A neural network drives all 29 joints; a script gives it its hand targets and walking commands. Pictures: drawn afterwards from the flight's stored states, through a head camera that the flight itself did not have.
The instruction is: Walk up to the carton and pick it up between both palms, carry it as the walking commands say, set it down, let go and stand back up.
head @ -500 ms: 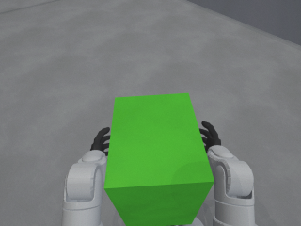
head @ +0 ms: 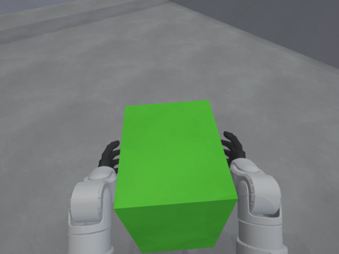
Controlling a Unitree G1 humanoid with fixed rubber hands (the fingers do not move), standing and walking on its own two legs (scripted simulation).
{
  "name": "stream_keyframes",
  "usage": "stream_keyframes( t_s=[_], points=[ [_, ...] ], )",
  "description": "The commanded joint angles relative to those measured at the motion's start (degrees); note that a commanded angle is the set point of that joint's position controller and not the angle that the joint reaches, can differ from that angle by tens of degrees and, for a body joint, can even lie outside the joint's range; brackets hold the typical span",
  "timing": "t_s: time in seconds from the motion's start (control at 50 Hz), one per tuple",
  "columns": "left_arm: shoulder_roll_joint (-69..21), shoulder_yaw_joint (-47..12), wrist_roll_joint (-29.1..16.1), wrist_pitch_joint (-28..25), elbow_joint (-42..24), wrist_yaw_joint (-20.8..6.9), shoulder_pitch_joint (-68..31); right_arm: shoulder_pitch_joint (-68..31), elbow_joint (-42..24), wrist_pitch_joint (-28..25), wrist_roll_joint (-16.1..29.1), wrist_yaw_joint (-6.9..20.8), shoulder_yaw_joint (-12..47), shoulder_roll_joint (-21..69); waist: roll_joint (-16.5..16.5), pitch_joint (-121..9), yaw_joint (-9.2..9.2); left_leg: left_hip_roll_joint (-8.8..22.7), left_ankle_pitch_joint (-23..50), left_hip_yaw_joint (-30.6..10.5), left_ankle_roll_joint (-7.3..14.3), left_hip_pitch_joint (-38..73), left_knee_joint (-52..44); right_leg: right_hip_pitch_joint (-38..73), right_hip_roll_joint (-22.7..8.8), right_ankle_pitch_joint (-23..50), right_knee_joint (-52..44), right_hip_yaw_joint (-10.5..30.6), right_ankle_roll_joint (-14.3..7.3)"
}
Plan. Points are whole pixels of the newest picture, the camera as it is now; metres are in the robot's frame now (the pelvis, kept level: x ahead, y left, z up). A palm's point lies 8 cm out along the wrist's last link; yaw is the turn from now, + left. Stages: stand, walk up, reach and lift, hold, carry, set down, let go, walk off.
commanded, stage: carry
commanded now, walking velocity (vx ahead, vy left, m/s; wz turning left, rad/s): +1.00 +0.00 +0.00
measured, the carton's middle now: (172, 182) +0.29 +0.00 +0.03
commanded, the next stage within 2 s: none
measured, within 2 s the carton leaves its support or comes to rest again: neither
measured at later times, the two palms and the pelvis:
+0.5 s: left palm (118, 61) +0.74 +0.18 +0.08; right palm (191, 53) +0.78 -0.09 +0.09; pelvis +0.48 +0.02 +0.02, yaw +4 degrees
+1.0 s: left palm (121, 9) +1.24 +0.24 +0.10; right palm (174, 8) +1.23 -0.04 +0.12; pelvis +0.95 +0.13 +0.04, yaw -2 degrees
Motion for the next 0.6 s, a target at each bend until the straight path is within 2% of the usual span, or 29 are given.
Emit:
stream_keyframes(
  t_s=[0.0,0.02,0.04,0.06,0.08,0.1,0.12,0.14,0.16,0.18,0.22,0.24,0.26,0.28,0.3,0.32,0.34,0.36,0.38,0.4,0.42,0.44,0.46,0.48,0.52,0.54,0.58],
  points=[
    [-53.9,-36.4,-25.3,-0.7,-5.5,-16.1,-28.7,-20.4,2.1,0.8,25.1,14.4,37.8,57.5,13.6,-23.5,-2.24,19.7,3.8,-50.1,11.2,46.9,-21.0,-39.0,9.5,-0.9,44.0,7.2,-3.0],
    [-56.0,-35.2,-23.2,-1.1,-1.1,-15.7,-24.7,-23.2,0.3,1.3,25.3,14.9,39.2,57.2,4.0,-21.8,-2.1,20.1,6.0,-40.9,10.5,48.2,-18.0,-43.0,6.6,1.6,44.3,8.4,-2.9],
    [-57.0,-34.1,-22.2,-1.7,-0.1,-15.3,-24.2,-25.9,0.0,1.1,26.5,15.4,40.1,58.5,-0.9,-21.0,-2.08,19.6,9.6,-34.8,8.5,46.9,-16.4,-44.1,4.5,2.8,39.8,9.4,-3.4],
    [-58.3,-34.7,-22.4,-2.1,0.2,-15.2,-25.0,-26.8,-0.9,0.7,26.6,15.7,39.9,59.0,-1.6,-19.3,-1.76,17.1,10.2,-31.3,5.8,42.0,-17.7,-41.6,3.4,4.7,31.6,8.3,-3.5],
    [-59.0,-35.8,-22.9,-2.6,-1.1,-15.0,-27.1,-28.6,-1.8,0.3,27.1,15.9,39.3,59.1,2.5,-17.0,-1.76,16.4,10.0,-29.6,4.6,38.2,-19.8,-39.4,3.8,6.4,25.4,6.7,-3.9],
    [-59.7,-36.2,-22.6,-3.1,-1.1,-14.7,-27.5,-29.7,-1.6,0.2,28.1,16.3,39.3,59.5,6.1,-16.6,-1.58,16.2,7.6,-27.0,4.4,38.8,-21.2,-38.8,3.8,6.7,20.3,6.0,-4.0],
    [-59.7,-35.8,-22.0,-3.7,-0.6,-14.2,-26.6,-29.0,-0.9,0.1,28.5,16.7,39.2,59.3,7.3,-16.6,-1.48,16.0,5.0,-24.2,4.1,40.3,-22.6,-39.0,3.7,7.3,16.1,5.5,-4.0],
    [-59.6,-35.8,-21.2,-4.1,0.0,-13.7,-24.8,-27.3,-0.1,0.1,28.5,17.1,38.7,58.9,8.1,-16.3,-1.41,14.8,6.5,-21.8,4.0,40.9,-23.9,-38.9,4.8,9.0,13.2,3.6,-3.8],
    [-59.5,-36.3,-21.4,-4.6,-2.4,-13.5,-25.8,-25.6,0.4,0.0,28.1,17.4,38.3,58.8,9.3,-14.7,-1.5,13.9,8.4,-18.8,3.6,39.9,-24.5,-37.5,4.8,10.4,6.7,2.4,-4.0],
    [-59.7,-36.7,-21.4,-4.9,-4.1,-13.2,-26.8,-25.7,-0.6,-0.3,28.0,17.5,38.7,58.4,9.1,-13.2,-1.36,12.3,10.2,-15.7,2.8,38.8,-25.2,-35.1,5.1,13.4,0.0,0.8,-4.1],
    [-58.4,-36.0,-19.6,-4.7,-3.2,-12.6,-24.2,-25.0,-0.9,-0.1,27.8,17.6,38.9,56.8,9.4,-11.0,-1.11,9.2,17.5,-9.0,1.8,37.4,-26.6,-30.6,7.8,18.0,-8.9,-4.9,-4.1],
    [-58.2,-36.1,-18.9,-4.3,-1.9,-12.3,-22.1,-24.0,-0.9,0.2,27.5,17.7,38.8,55.8,10.5,-10.9,-1.1,8.8,29.7,-7.2,1.6,37.4,-26.0,-27.6,10.2,20.7,-10.3,-7.8,-4.4],
    [-57.8,-36.6,-19.2,-4.0,-3.0,-12.4,-22.9,-22.6,-1.0,0.4,27.0,17.5,38.9,55.3,12.2,-11.2,-1.06,9.1,38.2,-6.2,1.3,37.5,-23.7,-24.0,10.6,21.9,-13.3,-7.3,-5.2],
    [-57.8,-37.3,-19.8,-3.6,-3.3,-12.5,-23.5,-23.2,-2.4,0.5,26.9,17.4,39.3,54.6,12.4,-12.8,-1.16,8.9,48.7,-5.6,1.1,38.3,-20.5,-20.0,12.1,22.5,-14.3,-8.7,-5.8],
    [-57.6,-37.4,-19.9,-3.3,-3.1,-12.5,-23.5,-23.4,-3.1,0.9,27.0,17.3,39.4,53.6,12.4,-15.4,-0.98,8.1,54.9,-4.0,0.8,39.7,-15.9,-15.6,13.6,22.4,-14.9,-10.6,-6.5],
    [-57.4,-37.4,-20.0,-3.1,-3.1,-12.5,-23.4,-24.4,-4.5,1.1,27.3,17.1,39.7,52.7,11.3,-19.4,-0.36,6.6,55.9,-1.7,0.3,39.9,-8.0,-8.5,15.0,22.0,-16.4,-11.8,-7.1],
    [-57.3,-37.4,-20.5,-3.0,-2.8,-12.6,-22.7,-25.5,-5.2,1.4,26.9,16.9,40.1,52.0,7.9,-24.3,1.49,5.0,50.9,0.1,-0.6,33.1,5.5,5.1,14.8,20.5,-16.1,-10.6,-8.0],
    [-56.8,-37.2,-21.0,-2.9,-3.3,-12.8,-22.4,-27.4,-5.5,1.8,26.5,16.7,40.2,51.4,2.0,-28.2,3.69,3.6,38.7,-1.3,-0.9,19.3,22.8,18.7,7.8,8.0,-13.5,1.5,-10.9],
    [-54.9,-36.8,-20.6,-2.8,-2.0,-12.9,-24.0,-27.2,-3.1,2.1,26.2,16.7,40.5,51.7,-11.7,-27.3,2.05,-2.6,9.2,-4.0,-1.8,4.3,38.9,23.8,-6.1,8.0,-19.4,28.8,-16.7],
    [-55.5,-37.8,-21.8,-2.9,1.2,-13.5,-25.2,-25.2,-1.0,2.3,23.8,16.4,38.0,53.5,-20.7,-27.6,1.02,-7.8,-18.6,-14.4,-4.1,-11.0,51.7,28.7,-14.9,20.5,-24.3,45.7,-24.6],
    [-57.4,-38.8,-23.7,-3.0,-1.9,-13.8,-27.0,-23.0,0.4,1.4,23.7,16.1,36.8,53.9,-6.6,-25.7,1.39,-2.7,-20.9,-19.7,-2.5,-15.0,54.5,27.1,-15.1,26.6,-22.1,37.0,-22.9],
    [-58.0,-38.9,-24.3,-2.9,-4.1,-14.0,-28.9,-21.7,1.1,0.7,23.3,15.6,37.0,56.1,2.2,-23.8,1.68,-1.6,-18.9,-21.5,-1.2,-13.6,46.9,23.5,-10.9,33.5,-19.9,26.8,-17.9],
    [-58.2,-39.7,-25.3,-3.3,-5.5,-13.9,-30.4,-22.4,-0.7,0.3,23.8,15.3,37.6,56.8,4.6,-23.4,1.38,-0.7,-18.6,-18.9,-1.4,-13.7,40.2,20.8,-10.3,32.7,-20.8,26.0,-15.1],
    [-59.1,-39.9,-26.0,-3.5,-7.2,-14.0,-31.7,-23.8,-2.7,-0.1,24.2,15.0,37.7,58.2,3.9,-21.2,0.95,1.5,-18.7,-17.8,-1.4,-13.8,34.6,16.8,-10.0,30.2,-22.2,24.5,-13.5],
    [-59.6,-40.0,-27.2,-3.0,-6.9,-14.7,-30.2,-22.0,-3.6,-0.1,22.7,14.1,36.7,58.1,-3.5,-20.3,0.75,2.9,-18.0,-15.2,-1.7,-10.5,23.8,13.4,-8.3,24.0,-23.9,17.2,-12.4],
    [-58.7,-39.5,-27.2,-2.7,-6.1,-14.9,-28.3,-21.0,-3.2,-0.1,22.1,13.7,36.3,57.5,-5.3,-18.2,0.89,3.1,-18.7,-13.3,-2.3,-10.0,17.4,11.7,-7.8,25.8,-25.6,14.0,-12.5],
    [-56.9,-39.1,-27.2,-2.5,-4.8,-15.4,-26.5,-21.3,-2.5,-0.3,21.5,13.3,36.7,56.7,-7.6,-13.1,1.15,1.8,-14.5,-7.4,-3.2,-5.5,2.6,6.2,-3.8,34.2,-27.9,6.5,-11.2]
  ],
)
